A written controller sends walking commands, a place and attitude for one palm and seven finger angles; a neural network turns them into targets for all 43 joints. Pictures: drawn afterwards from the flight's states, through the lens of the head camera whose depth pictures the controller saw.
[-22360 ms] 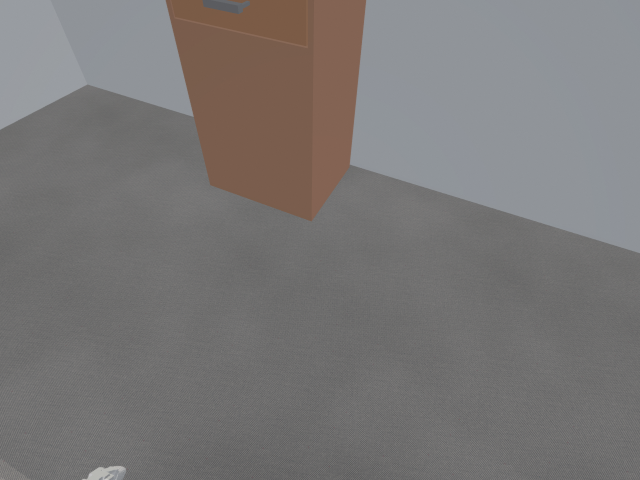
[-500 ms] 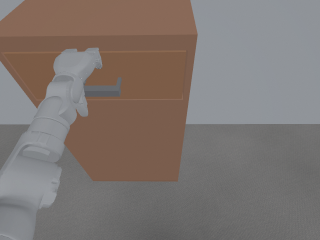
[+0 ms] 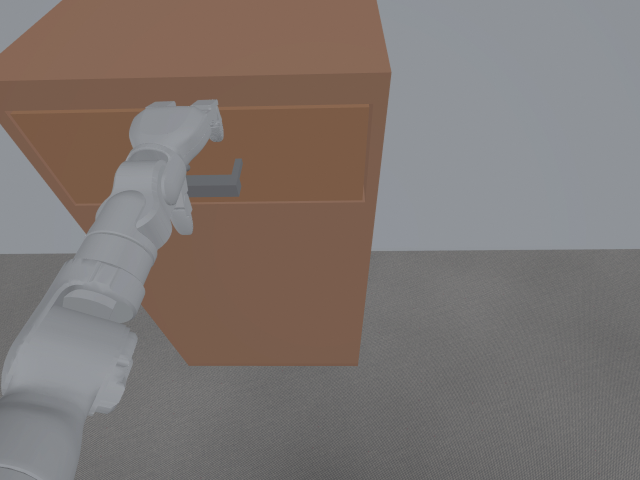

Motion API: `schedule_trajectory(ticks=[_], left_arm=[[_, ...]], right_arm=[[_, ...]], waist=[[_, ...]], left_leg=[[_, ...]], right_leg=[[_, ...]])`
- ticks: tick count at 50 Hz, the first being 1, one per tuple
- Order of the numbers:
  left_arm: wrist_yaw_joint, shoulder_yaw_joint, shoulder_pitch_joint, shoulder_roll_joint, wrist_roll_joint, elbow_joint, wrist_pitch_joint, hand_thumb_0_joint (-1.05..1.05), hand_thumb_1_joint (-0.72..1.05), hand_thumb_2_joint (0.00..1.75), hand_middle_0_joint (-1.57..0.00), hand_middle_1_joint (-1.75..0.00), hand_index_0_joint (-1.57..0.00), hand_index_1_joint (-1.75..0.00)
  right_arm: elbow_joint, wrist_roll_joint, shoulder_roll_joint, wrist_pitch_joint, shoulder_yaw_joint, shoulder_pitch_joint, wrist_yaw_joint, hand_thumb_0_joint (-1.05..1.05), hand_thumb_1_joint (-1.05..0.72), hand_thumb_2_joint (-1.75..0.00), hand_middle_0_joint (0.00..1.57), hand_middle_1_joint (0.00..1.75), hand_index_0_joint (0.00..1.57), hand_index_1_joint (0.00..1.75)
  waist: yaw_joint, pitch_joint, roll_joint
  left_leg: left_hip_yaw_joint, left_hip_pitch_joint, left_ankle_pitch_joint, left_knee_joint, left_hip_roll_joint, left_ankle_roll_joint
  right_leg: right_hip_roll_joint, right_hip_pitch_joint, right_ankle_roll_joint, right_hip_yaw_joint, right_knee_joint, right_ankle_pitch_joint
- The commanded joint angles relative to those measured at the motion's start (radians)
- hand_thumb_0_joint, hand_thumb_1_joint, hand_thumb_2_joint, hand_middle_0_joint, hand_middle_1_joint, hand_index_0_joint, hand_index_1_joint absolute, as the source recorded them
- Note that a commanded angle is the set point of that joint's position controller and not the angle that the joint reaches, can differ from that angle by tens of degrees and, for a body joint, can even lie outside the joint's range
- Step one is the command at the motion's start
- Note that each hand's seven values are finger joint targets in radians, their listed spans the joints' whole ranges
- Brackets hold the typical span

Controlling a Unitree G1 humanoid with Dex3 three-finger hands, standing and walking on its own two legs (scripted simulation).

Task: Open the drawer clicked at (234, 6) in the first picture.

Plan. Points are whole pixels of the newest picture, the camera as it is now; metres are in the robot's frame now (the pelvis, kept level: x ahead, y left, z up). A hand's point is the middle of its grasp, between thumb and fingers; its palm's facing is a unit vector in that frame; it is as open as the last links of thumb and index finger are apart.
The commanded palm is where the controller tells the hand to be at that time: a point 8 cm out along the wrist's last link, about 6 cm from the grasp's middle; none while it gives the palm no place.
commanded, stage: move the hooked fingers above the handle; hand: left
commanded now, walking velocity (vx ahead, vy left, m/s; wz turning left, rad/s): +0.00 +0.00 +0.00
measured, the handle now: (199, 175) +0.53 +0.18 +0.09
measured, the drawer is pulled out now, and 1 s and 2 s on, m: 0.00 0.00 0.00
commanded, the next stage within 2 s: lower the fingers behind the handle in 0.60 s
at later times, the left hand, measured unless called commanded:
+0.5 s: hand (192, 179) +0.46 +0.16 +0.14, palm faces -0.03 -0.04 -1.00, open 13.8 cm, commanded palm +0.45 +0.18 +0.21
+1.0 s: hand (191, 184) +0.47 +0.17 +0.12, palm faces -0.02 -0.05 -1.00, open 13.8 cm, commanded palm +0.46 +0.19 +0.19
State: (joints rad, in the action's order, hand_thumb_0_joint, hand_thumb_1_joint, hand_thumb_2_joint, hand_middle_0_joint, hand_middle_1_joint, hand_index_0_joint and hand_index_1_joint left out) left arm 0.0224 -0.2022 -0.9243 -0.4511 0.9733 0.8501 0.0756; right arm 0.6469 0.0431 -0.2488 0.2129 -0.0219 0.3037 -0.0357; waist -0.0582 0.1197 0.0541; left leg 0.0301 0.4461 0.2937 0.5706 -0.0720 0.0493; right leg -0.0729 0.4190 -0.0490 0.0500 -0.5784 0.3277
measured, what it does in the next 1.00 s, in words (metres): stands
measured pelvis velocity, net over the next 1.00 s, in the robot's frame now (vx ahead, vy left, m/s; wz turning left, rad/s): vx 0.00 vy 0.00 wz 0.00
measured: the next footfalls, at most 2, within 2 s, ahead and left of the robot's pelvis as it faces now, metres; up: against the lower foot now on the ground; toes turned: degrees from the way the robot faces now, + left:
none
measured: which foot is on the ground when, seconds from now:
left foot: down 0.00-1.00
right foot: down 0.00-1.00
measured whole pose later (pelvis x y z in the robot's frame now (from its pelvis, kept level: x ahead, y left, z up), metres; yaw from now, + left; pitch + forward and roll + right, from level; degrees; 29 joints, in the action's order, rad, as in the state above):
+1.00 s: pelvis +0.00 +0.00 +0.00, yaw +0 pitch +11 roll +0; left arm -0.02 -0.15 -0.86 -0.47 0.98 0.81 -0.07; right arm 0.65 0.04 -0.25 0.21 -0.03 0.30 -0.04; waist -0.06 0.12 0.04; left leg 0.03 0.50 0.31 0.62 -0.07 0.05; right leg -0.08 0.47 -0.05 0.05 -0.61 0.34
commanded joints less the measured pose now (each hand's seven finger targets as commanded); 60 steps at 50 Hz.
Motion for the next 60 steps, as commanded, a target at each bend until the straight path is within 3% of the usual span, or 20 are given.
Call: schedule_trajectory(ticks=[1,8,10,11,14,17,20,22,23,24,29,35,38,40,44,48,51,53,56,60], left_arm=[[-0.02,0.052,-0.508,-0.156,-0.018,-0.255,-0.067,0.0,-0.5,0.3,-0.3,-1.2,-0.3,-1.2],[-0.124,0.197,-0.522,-0.322,0.012,-0.209,-0.042,0.0,-0.5,0.3,-0.3,-1.2,-0.3,-1.2],[-0.125,0.2,-0.486,-0.332,0.025,-0.186,-0.013,0.0,-0.5,0.3,-0.3,-1.2,-0.3,-1.2],[-0.112,0.148,-0.472,-0.274,0.025,-0.178,0.001,0.0,-0.5,0.3,-0.3,-1.2,-0.3,-1.2],[-0.058,0.123,-0.417,-0.257,0.016,-0.169,0.017,0.0,-0.5,0.3,-0.3,-1.2,-0.3,-1.2],[0.007,0.035,-0.413,-0.151,-0.015,-0.307,-0.024,0.0,-0.5,0.3,-0.3,-1.2,-0.3,-1.2],[0.024,0.089,-0.392,-0.212,-0.033,-0.34,-0.067,0.0,-0.5,0.3,-0.3,-1.2,-0.3,-1.2],[0.013,0.07,-0.443,-0.189,-0.045,-0.346,-0.091,0.0,-0.5,0.3,-0.3,-1.2,-0.3,-1.2],[-0.006,0.115,-0.46,-0.237,-0.046,-0.348,-0.098,0.0,-0.5,0.3,-0.3,-1.2,-0.3,-1.2],[-0.026,0.167,-0.444,-0.297,-0.034,-0.305,-0.095,0.0,-0.5,0.3,-0.3,-1.2,-0.3,-1.2],[-0.1,0.19,-0.515,-0.349,0.004,-0.217,-0.055,0.0,-0.5,0.3,-0.3,-1.2,-0.3,-1.2],[-0.028,0.072,-0.476,-0.203,-0.008,-0.192,-0.022,0.0,-0.5,0.3,-0.3,-1.2,-0.3,-1.2],[0.026,0.052,-0.437,-0.181,-0.022,-0.18,-0.053,0.0,-0.5,0.3,-0.3,-1.2,-0.3,-1.2],[0.031,0.094,-0.404,-0.221,-0.024,-0.21,-0.092,0.0,-0.5,0.3,-0.3,-1.2,-0.3,-1.2],[-0.02,0.145,-0.445,-0.268,-0.021,-0.246,-0.149,0.0,-0.5,0.3,-0.3,-1.2,-0.3,-1.2],[-0.122,0.198,-0.499,-0.321,0.002,-0.236,-0.135,0.0,-0.5,0.3,-0.3,-1.2,-0.3,-1.2],[-0.173,0.166,-0.5,-0.266,0.022,-0.205,-0.089,0.0,-0.5,0.3,-0.3,-1.2,-0.3,-1.2],[-0.177,0.161,-0.49,-0.264,0.031,-0.171,-0.057,0.0,-0.5,0.3,-0.3,-1.2,-0.3,-1.2],[-0.151,0.11,-0.466,-0.208,0.033,-0.11,-0.022,0.0,-0.5,0.3,-0.3,-1.2,-0.3,-1.2],[-0.102,0.076,-0.477,-0.172,0.021,-0.143,-0.058,0.0,-0.5,0.3,-0.3,-1.2,-0.3,-1.2]], right_arm=[[-0.101,0.0,-0.131,-0.029,-0.05,-0.013,-0.016,0.0,-0.9,-0.9,0.2,0.3,0.2,0.3],[-0.087,-0.008,-0.132,-0.032,-0.045,-0.024,-0.013,0.0,-0.9,-0.9,0.2,0.3,0.2,0.3],[-0.093,-0.008,-0.135,-0.029,-0.042,-0.035,-0.016,0.0,-0.9,-0.9,0.2,0.3,0.2,0.3],[-0.102,-0.004,-0.133,-0.026,-0.041,-0.042,-0.013,0.0,-0.9,-0.9,0.2,0.3,0.2,0.3],[-0.113,0.002,-0.145,-0.018,-0.042,-0.046,-0.018,0.0,-0.9,-0.9,0.2,0.3,0.2,0.3],[-0.135,0.004,-0.137,-0.02,-0.052,-0.051,-0.015,0.0,-0.9,-0.9,0.2,0.3,0.2,0.3],[-0.129,0.004,-0.134,-0.019,-0.049,-0.056,-0.02,0.0,-0.9,-0.9,0.2,0.3,0.2,0.3],[-0.117,0.005,-0.129,-0.021,-0.047,-0.051,-0.021,0.0,-0.9,-0.9,0.2,0.3,0.2,0.3],[-0.109,0.005,-0.13,-0.025,-0.048,-0.051,-0.021,0.0,-0.9,-0.9,0.2,0.3,0.2,0.3],[-0.103,0.004,-0.134,-0.023,-0.044,-0.051,-0.024,0.0,-0.9,-0.9,0.2,0.3,0.2,0.3],[-0.087,0.001,-0.133,-0.032,-0.036,-0.049,-0.027,0.0,-0.9,-0.9,0.2,0.3,0.2,0.3],[-0.105,0.002,-0.138,-0.026,-0.046,-0.034,-0.019,0.0,-0.9,-0.9,0.2,0.3,0.2,0.3],[-0.105,0.005,-0.145,-0.016,-0.044,-0.03,-0.022,0.0,-0.9,-0.9,0.2,0.3,0.2,0.3],[-0.11,0.002,-0.144,-0.014,-0.046,-0.026,-0.025,0.0,-0.9,-0.9,0.2,0.3,0.2,0.3],[-0.106,0.0,-0.137,-0.018,-0.049,-0.011,-0.024,0.0,-0.9,-0.9,0.2,0.3,0.2,0.3],[-0.091,-0.01,-0.138,-0.029,-0.056,0.01,-0.015,0.0,-0.9,-0.9,0.2,0.3,0.2,0.3],[-0.081,-0.014,-0.132,-0.035,-0.063,0.022,-0.005,0.0,-0.9,-0.9,0.2,0.3,0.2,0.3],[-0.075,-0.015,-0.141,-0.031,-0.067,0.031,-0.002,0.0,-0.9,-0.9,0.2,0.3,0.2,0.3],[-0.073,-0.009,-0.145,-0.025,-0.065,0.038,-0.007,0.0,-0.9,-0.9,0.2,0.3,0.2,0.3],[-0.078,-0.01,-0.146,-0.024,-0.066,0.049,-0.014,0.0,-0.9,-0.9,0.2,0.3,0.2,0.3]], waist=[[-0.019,0.317,-0.045],[0.021,0.387,-0.047],[0.028,0.397,-0.065],[0.021,0.384,-0.061],[0.008,0.356,-0.105],[-0.008,0.377,-0.074],[0.001,0.339,-0.076],[-0.009,0.307,-0.061],[0.001,0.315,-0.054],[0.011,0.307,-0.062],[0.009,0.348,-0.035],[-0.018,0.37,-0.066],[-0.027,0.311,-0.098],[-0.007,0.313,-0.085],[-0.002,0.312,-0.061],[0.0,0.378,-0.023],[-0.003,0.41,0.026],[-0.014,0.438,-0.006],[-0.033,0.377,-0.051],[-0.046,0.373,-0.045]], left_leg=[[-0.012,-0.248,-0.409,-0.004,0.04,0.009],[-0.03,-0.174,-0.412,-0.004,0.035,0.004],[-0.04,-0.153,-0.424,-0.008,0.036,0.005],[-0.042,-0.153,-0.417,-0.009,0.034,0.005],[-0.044,-0.156,-0.416,-0.01,0.035,0.013],[-0.037,-0.232,-0.462,-0.001,0.032,0.019],[-0.03,-0.227,-0.429,0.001,0.025,0.02],[-0.028,-0.222,-0.41,-0.003,0.025,0.015],[-0.027,-0.223,-0.4,-0.003,0.028,0.014],[-0.026,-0.195,-0.371,-0.005,0.026,0.012],[-0.033,-0.144,-0.353,-0.004,0.027,0.005],[-0.032,-0.214,-0.434,0.013,0.032,0.014],[-0.028,-0.187,-0.4,0.006,0.032,0.014],[-0.025,-0.184,-0.393,0.006,0.031,0.014],[-0.017,-0.164,-0.368,0.012,0.033,0.01],[-0.016,-0.167,-0.394,0.03,0.039,0.003],[-0.016,-0.202,-0.437,0.041,0.044,-0.006],[-0.017,-0.208,-0.46,0.049,0.047,-0.003],[-0.018,-0.185,-0.427,0.042,0.048,0.003],[-0.01,-0.213,-0.45,0.042,0.05,0.006]], right_leg=[[0.034,-0.077,0.006,-0.021,0.06,-0.366],[0.039,-0.163,0.002,-0.011,0.035,-0.41],[0.044,-0.201,0.006,-0.009,0.031,-0.453],[0.043,-0.194,0.008,-0.012,0.034,-0.452],[0.049,-0.206,0.017,-0.008,0.045,-0.493],[0.05,-0.19,0.017,-0.004,0.055,-0.508],[0.048,-0.175,0.018,0.0,0.058,-0.496],[0.048,-0.142,0.013,-0.007,0.064,-0.452],[0.044,-0.137,0.012,-0.005,0.063,-0.433],[0.043,-0.142,0.009,-0.006,0.058,-0.407],[0.048,-0.157,0.007,-0.003,0.043,-0.388],[0.044,-0.146,0.016,-0.011,0.047,-0.469],[0.048,-0.125,0.019,-0.011,0.056,-0.454],[0.046,-0.128,0.014,-0.01,0.051,-0.438],[0.038,-0.088,0.006,-0.013,0.039,-0.368],[0.03,-0.066,0.001,-0.018,0.014,-0.347],[0.021,-0.037,-0.003,-0.032,0.002,-0.344],[0.02,-0.049,0.002,-0.03,0.002,-0.37],[0.02,-0.034,0.007,-0.033,0.017,-0.36],[0.022,-0.021,0.007,-0.032,0.022,-0.372]])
